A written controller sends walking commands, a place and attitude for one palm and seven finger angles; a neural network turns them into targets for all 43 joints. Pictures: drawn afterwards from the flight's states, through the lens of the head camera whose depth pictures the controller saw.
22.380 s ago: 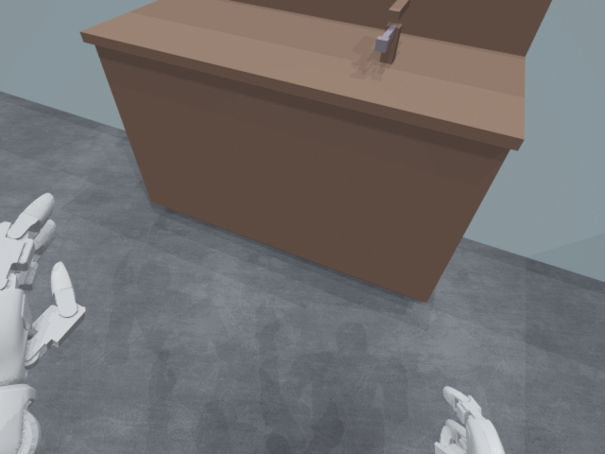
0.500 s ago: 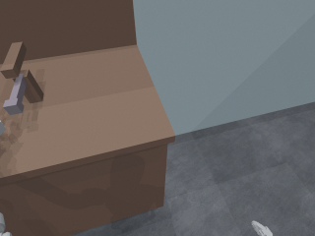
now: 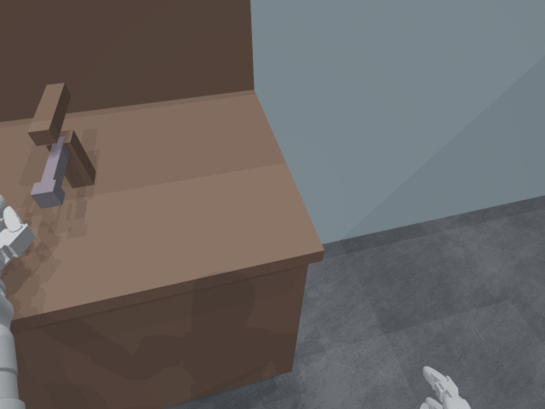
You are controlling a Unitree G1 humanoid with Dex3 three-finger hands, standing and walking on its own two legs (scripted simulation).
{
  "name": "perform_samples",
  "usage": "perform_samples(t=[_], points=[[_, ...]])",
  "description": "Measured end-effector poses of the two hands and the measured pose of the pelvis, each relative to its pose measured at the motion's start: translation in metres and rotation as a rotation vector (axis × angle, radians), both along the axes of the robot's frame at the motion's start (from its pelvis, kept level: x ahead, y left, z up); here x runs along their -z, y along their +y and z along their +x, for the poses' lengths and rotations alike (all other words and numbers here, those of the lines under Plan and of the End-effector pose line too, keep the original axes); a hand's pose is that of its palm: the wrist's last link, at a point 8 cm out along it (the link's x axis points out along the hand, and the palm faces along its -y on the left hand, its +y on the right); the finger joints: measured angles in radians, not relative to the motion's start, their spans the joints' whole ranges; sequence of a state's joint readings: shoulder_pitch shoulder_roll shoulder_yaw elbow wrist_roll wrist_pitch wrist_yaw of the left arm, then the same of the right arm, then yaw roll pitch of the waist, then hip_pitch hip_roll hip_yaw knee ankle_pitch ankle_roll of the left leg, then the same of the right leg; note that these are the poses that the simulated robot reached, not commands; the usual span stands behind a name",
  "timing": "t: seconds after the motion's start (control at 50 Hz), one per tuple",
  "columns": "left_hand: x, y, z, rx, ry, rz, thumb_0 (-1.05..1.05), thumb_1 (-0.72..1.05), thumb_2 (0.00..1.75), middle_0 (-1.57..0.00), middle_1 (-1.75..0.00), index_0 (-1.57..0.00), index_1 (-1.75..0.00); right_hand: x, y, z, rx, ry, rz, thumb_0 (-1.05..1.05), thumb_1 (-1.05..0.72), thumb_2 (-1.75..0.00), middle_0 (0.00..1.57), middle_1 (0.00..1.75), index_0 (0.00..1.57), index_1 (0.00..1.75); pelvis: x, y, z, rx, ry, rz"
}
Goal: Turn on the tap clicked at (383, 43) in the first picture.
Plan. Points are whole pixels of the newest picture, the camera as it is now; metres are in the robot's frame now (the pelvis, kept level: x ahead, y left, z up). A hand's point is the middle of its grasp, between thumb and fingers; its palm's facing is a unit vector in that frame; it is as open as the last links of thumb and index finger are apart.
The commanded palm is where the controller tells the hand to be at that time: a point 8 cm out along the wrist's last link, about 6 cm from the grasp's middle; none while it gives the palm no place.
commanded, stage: push the lever round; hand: left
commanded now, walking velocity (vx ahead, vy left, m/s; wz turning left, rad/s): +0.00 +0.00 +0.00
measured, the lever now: (48, 194) +0.35 +0.35 +0.14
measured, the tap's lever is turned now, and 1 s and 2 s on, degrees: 0 4 19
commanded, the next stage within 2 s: none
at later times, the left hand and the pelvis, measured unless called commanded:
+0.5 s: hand (54, 222) +0.31 +0.33 +0.13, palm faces +0.56 -0.82 -0.12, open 7.8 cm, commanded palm +0.26 +0.36 +0.13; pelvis +0.00 -0.02 +0.00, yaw +0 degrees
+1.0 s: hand (64, 226) +0.31 +0.31 +0.13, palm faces +0.61 -0.79 -0.08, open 7.7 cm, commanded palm +0.26 +0.34 +0.13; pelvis -0.01 -0.03 +0.00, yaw +0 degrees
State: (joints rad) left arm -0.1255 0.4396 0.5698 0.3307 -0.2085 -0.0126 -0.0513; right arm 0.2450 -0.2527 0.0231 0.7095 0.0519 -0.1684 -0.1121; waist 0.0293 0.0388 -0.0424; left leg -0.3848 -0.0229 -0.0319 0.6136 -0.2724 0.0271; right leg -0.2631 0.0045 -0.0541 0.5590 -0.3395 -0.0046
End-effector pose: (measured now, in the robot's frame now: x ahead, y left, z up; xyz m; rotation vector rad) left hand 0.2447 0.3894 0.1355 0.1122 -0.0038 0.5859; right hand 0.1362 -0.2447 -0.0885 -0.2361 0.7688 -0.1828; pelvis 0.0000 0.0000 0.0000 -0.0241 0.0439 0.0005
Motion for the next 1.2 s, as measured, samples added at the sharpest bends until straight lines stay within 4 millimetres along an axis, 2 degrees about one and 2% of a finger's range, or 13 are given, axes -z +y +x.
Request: perform_samples(t=[0.12, 0.22, 0.42, 0.56, 0.68, 0.94, 1.2], points=[[0.004, -0.001, 0.001, -0.015, 0.043, -0.033, 0.02, 0.90, 0.90, -0.15, -0.15, -0.15, -0.15, -0.006, 0.006, 0.019, -0.028, -0.044, 0.012, 0.01, -0.90, -0.90, 0.20, 0.30, 0.21, 0.30, -0.001, -0.004, -0.001, -0.008, -0.001, 0.004], [0.005, -0.005, 0.005, -0.028, 0.051, -0.031, 0.02, 0.90, 0.90, -0.15, -0.15, -0.15, -0.15, -0.007, 0.001, 0.021, -0.039, -0.039, 0.006, 0.01, -0.90, -0.90, 0.20, 0.30, 0.21, 0.30, -0.001, -0.008, -0.002, -0.011, 0.001, 0.003], [0.003, -0.020, 0.020, -0.010, 0.057, -0.031, 0.02, 0.90, 0.91, -0.15, -0.15, -0.15, -0.15, 0.004, -0.023, -0.005, 0.019, 0.037, -0.001, 0.01, -0.90, -0.90, 0.20, 0.30, 0.21, 0.30, 0.000, -0.018, -0.001, -0.003, 0.006, 0.006], [0.000, -0.030, 0.014, -0.015, 0.041, -0.010, 0.02, 0.91, 0.91, -0.15, -0.15, -0.15, -0.15, 0.010, -0.037, -0.024, 0.059, 0.073, 0.005, 0.01, -0.90, -0.90, 0.20, 0.30, 0.21, 0.30, 0.000, -0.025, 0.001, 0.008, 0.000, 0.010], [0.003, -0.036, 0.008, -0.020, 0.037, -0.020, 0.02, 0.91, 0.91, -0.15, -0.15, -0.15, -0.15, 0.011, -0.044, -0.028, 0.072, 0.074, 0.006, 0.01, -0.90, -0.90, 0.20, 0.30, 0.21, 0.30, 0.001, -0.030, -0.002, 0.009, -0.007, 0.012], [0.004, -0.043, 0.012, -0.052, 0.021, -0.037, 0.02, 0.91, 0.93, -0.15, -0.15, -0.15, -0.15, 0.010, -0.040, -0.019, 0.041, 0.038, 0.010, 0.01, -0.90, -0.90, 0.20, 0.30, 0.21, 0.30, 0.002, -0.033, -0.012, 0.001, -0.004, 0.011], [0.006, -0.053, 0.015, -0.113, -0.003, -0.046, 0.01, 0.94, 0.96, -0.15, -0.15, -0.15, -0.15, 0.010, -0.029, -0.012, 0.015, 0.044, 0.012, 0.01, -0.90, -0.90, 0.20, 0.30, 0.21, 0.30, 0.002, -0.026, -0.013, -0.005, -0.011, 0.008]])
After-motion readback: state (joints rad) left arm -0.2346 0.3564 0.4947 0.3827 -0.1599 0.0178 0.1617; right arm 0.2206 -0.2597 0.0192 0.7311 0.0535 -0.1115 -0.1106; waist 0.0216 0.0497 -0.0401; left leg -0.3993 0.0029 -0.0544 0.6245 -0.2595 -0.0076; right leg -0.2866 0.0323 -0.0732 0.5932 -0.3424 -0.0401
